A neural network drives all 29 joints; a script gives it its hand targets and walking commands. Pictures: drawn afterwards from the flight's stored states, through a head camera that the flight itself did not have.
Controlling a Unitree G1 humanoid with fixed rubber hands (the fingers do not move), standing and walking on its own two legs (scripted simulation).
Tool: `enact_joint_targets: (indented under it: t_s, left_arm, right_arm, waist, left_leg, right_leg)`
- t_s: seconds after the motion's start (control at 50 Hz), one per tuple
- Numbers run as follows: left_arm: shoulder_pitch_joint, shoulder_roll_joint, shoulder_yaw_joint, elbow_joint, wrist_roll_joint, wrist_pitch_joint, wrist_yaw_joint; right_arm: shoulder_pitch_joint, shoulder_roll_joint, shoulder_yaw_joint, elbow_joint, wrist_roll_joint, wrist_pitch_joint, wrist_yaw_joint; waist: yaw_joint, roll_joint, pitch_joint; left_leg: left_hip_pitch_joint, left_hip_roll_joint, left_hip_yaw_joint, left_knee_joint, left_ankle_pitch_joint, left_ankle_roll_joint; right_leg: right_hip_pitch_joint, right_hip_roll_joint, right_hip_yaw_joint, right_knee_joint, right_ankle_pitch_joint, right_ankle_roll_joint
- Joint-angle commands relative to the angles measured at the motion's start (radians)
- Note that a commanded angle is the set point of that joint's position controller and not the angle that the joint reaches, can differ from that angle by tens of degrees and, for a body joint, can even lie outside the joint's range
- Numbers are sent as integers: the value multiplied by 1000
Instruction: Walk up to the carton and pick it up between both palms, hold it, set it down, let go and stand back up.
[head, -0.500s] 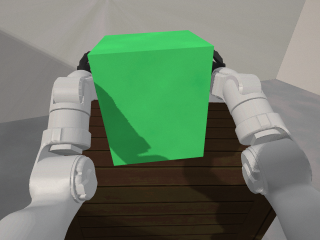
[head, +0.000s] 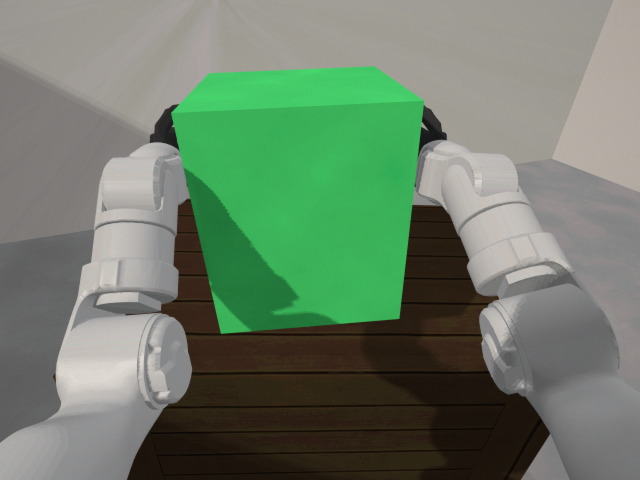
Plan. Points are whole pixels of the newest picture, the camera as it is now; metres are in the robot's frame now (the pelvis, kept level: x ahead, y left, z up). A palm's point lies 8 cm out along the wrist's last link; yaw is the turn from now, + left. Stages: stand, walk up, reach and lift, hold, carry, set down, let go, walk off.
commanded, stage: hold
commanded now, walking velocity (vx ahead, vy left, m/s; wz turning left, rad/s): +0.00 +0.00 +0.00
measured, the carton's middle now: (301, 193) +0.38 +0.00 +0.27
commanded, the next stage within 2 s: none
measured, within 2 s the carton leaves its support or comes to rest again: neither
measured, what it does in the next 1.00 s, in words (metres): stands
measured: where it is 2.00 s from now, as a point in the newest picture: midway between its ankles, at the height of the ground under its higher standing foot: outside the picture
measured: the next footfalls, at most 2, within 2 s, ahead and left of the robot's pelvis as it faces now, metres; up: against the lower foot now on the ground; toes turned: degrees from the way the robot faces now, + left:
none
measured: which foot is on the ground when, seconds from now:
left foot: down 0.00-1.00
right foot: down 0.00-1.00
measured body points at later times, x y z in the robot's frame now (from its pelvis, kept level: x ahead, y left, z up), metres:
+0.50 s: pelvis +0.00 +0.00 +0.00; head -0.09 +0.03 +0.44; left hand +0.40 +0.16 +0.31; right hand +0.39 -0.14 +0.32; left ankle +0.02 +0.13 -0.75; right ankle -0.01 -0.12 -0.75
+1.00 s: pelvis +0.00 +0.00 +0.00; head -0.10 +0.02 +0.44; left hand +0.40 +0.16 +0.32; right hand +0.38 -0.15 +0.33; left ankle +0.02 +0.13 -0.75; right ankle -0.01 -0.12 -0.75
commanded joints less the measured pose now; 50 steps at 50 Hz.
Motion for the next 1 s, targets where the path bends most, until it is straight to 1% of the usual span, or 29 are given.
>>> enact_joint_targets:
  t_s: [0.0, 0.04, 0.08, 0.1, 0.16, 0.2, 0.28, 0.3, 0.32, 0.34, 0.38, 0.4, 0.42, 0.44, 0.48, 0.5, 0.52, 0.54, 0.58, 0.62, 0.64, 0.7, 0.74, 0.76, 0.84, 0.88, 0.9, 0.92, 0.98]
  left_arm:
    - [-940, -686, -361, -228, -196, -78, -124]
    - [-937, -674, -320, -195, -180, -74, -125]
    - [-952, -675, -325, -190, -166, -72, -125]
    - [-925, -669, -288, -116, -151, -68, -130]
    - [-958, -652, -253, -46, -139, -81, -130]
    - [-928, -635, -236, -10, -132, -91, -134]
    - [-940, -678, -275, -29, -160, -107, -132]
    - [-930, -663, -258, -25, -153, -109, -135]
    - [-955, -683, -297, -69, -171, -110, -134]
    - [-935, -681, -292, -77, -170, -107, -134]
    - [-926, -684, -290, -59, -158, -95, -138]
    - [-925, -671, -270, -47, -147, -92, -140]
    - [-941, -684, -291, -69, -163, -98, -139]
    - [-927, -687, -285, -76, -160, -102, -134]
    - [-948, -687, -304, -118, -181, -104, -128]
    - [-955, -698, -322, -157, -191, -106, -125]
    - [-948, -708, -335, -197, -201, -104, -119]
    - [-937, -697, -331, -199, -197, -97, -120]
    - [-903, -678, -314, -205, -173, -81, -126]
    - [-904, -675, -322, -223, -169, -76, -130]
    - [-898, -674, -327, -232, -172, -72, -130]
    - [-877, -669, -304, -158, -153, -62, -133]
    - [-955, -684, -335, -157, -181, -73, -125]
    - [-1007, -703, -363, -182, -204, -82, -116]
    - [-985, -707, -354, -163, -199, -90, -96]
    - [-951, -691, -307, -108, -175, -84, -105]
    - [-949, -649, -259, -84, -153, -90, -108]
    - [-923, -642, -249, -64, -141, -89, -116]
    - [-938, -623, -228, -16, -131, -93, -135]
  right_arm:
    - [-934, 688, 132, -378, 191, -15, 134]
    - [-942, 680, 119, -352, 182, -8, 135]
    - [-924, 666, 100, -302, 162, -10, 142]
    - [-942, 657, 85, -272, 149, -10, 146]
    - [-982, 662, 70, -218, 130, -19, 162]
    - [-962, 650, 57, -206, 112, -26, 165]
    - [-988, 659, 65, -240, 135, -41, 158]
    - [-972, 663, 59, -226, 137, -37, 157]
    - [-969, 651, 61, -239, 140, -41, 155]
    - [-944, 649, 66, -249, 142, -39, 151]
    - [-966, 632, 66, -270, 146, -36, 146]
    - [-960, 629, 48, -231, 140, -27, 146]
    - [-983, 631, 57, -270, 148, -39, 149]
    - [-977, 644, 72, -274, 151, -39, 149]
    - [-990, 659, 84, -307, 164, -35, 147]
    - [-974, 666, 92, -325, 176, -33, 145]
    - [-981, 675, 114, -369, 187, -38, 142]
    - [-934, 668, 98, -327, 180, -27, 138]
    - [-925, 676, 134, -370, 207, -21, 131]
    - [-914, 660, 119, -359, 194, -17, 128]
    - [-905, 664, 121, -370, 192, -16, 129]
    - [-910, 647, 102, -324, 165, -11, 138]
    - [-995, 667, 101, -349, 165, -17, 148]
    - [-1009, 679, 91, -330, 158, -19, 152]
    - [-968, 698, 104, -297, 165, -19, 160]
    - [-972, 681, 87, -277, 161, -16, 157]
    - [-974, 683, 94, -247, 152, -10, 157]
    - [-931, 686, 85, -199, 150, -6, 158]
    - [-952, 658, 61, -181, 135, -12, 155]
  waist:
    - [-14, 96, -386]
    - [4, 74, -339]
    - [-15, 89, -304]
    - [6, 82, -253]
    - [27, 52, -242]
    - [33, 40, -246]
    - [9, 77, -321]
    - [12, 65, -309]
    - [-11, 84, -344]
    - [-16, 77, -348]
    - [-17, 85, -321]
    - [-17, 73, -281]
    - [-22, 80, -321]
    - [-2, 75, -332]
    - [-13, 75, -390]
    - [-20, 96, -424]
    - [-15, 93, -447]
    - [-26, 97, -424]
    - [1, 90, -404]
    - [-14, 78, -380]
    - [-16, 93, -362]
    - [-3, 74, -285]
    - [0, 75, -335]
    - [-13, 82, -366]
    - [6, 93, -365]
    - [13, 77, -341]
    - [43, 38, -305]
    - [32, 22, -279]
    - [24, 25, -257]
  left_leg:
    - [206, -72, 24, -19, 344, -57]
    - [181, -65, 27, -33, 295, -53]
    - [178, -65, 31, -49, 240, -52]
    - [153, -63, 32, -61, 183, -48]
    - [111, -60, 37, -85, 115, -28]
    - [99, -59, 44, -92, 120, -28]
    - [142, -62, 34, -53, 221, -47]
    - [147, -61, 35, -49, 222, -49]
    - [163, -59, 29, -49, 247, -56]
    - [171, -57, 30, -37, 274, -60]
    - [172, -64, 31, -34, 263, -63]
    - [151, -58, 27, -49, 227, -56]
    - [156, -57, 26, -43, 238, -56]
    - [152, -61, 26, -38, 252, -53]
    - [180, -67, 24, -17, 300, -53]
    - [186, -67, 20, -7, 326, -54]
    - [197, -72, 22, 0, 371, -60]
    - [208, -68, 13, 1, 380, -66]
    - [206, -77, 23, -3, 385, -56]
    - [201, -75, 28, -15, 348, -56]
    - [197, -75, 26, -22, 343, -61]
    - [176, -64, 23, -39, 278, -59]
    - [159, -63, 26, -53, 204, -50]
    - [161, -59, 19, -53, 191, -48]
    - [176, -55, 15, -42, 238, -53]
    - [164, -60, 21, -43, 226, -50]
    - [132, -60, 26, -52, 198, -38]
    - [127, -56, 27, -68, 188, -35]
    - [108, -60, 34, -70, 154, -33]
  right_leg:
    - [46, 41, 29, -11, 304, 55]
    - [39, 48, 19, -21, 239, 59]
    - [4, 43, 16, -32, 168, 56]
    - [-18, 40, 22, -42, 114, 54]
    - [-19, 35, 24, -45, 51, 55]
    - [-2, 33, 30, -46, 73, 53]
    - [7, 39, 32, -28, 178, 49]
    - [17, 40, 32, -27, 180, 49]
    - [19, 46, 29, -25, 189, 46]
    - [38, 47, 27, -25, 219, 43]
    - [39, 44, 30, -34, 205, 45]
    - [21, 47, 29, -40, 166, 42]
    - [17, 42, 31, -34, 177, 40]
    - [28, 44, 25, -29, 185, 40]
    - [37, 45, 32, -19, 237, 47]
    - [48, 43, 37, -11, 277, 49]
    - [65, 45, 32, -6, 313, 51]
    - [56, 44, 32, -6, 338, 51]
    - [83, 39, 39, -4, 373, 66]
    - [84, 41, 33, -9, 333, 66]
    - [70, 41, 33, -13, 319, 66]
    - [24, 49, 26, -32, 214, 57]
    - [5, 47, 25, -32, 142, 54]
    - [-9, 48, 26, -24, 126, 50]
    - [-26, 50, 28, -20, 165, 45]
    - [-6, 46, 32, -29, 164, 49]
    - [16, 45, 31, -35, 147, 61]
    - [9, 44, 32, -38, 147, 57]
    - [20, 32, 41, -48, 114, 58]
